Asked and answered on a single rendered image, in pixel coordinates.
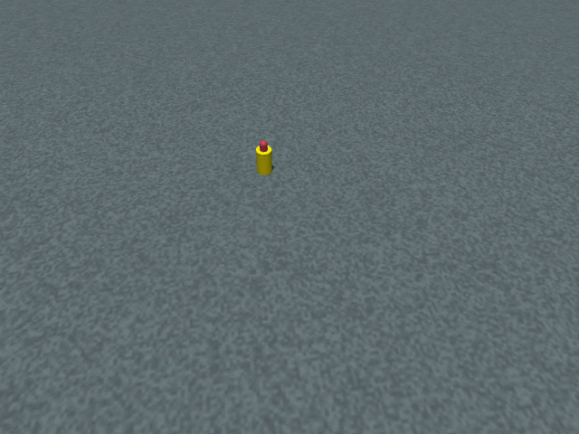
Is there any bottle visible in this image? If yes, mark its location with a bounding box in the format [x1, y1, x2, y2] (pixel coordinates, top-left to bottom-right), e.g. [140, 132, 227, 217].
[256, 140, 272, 175]

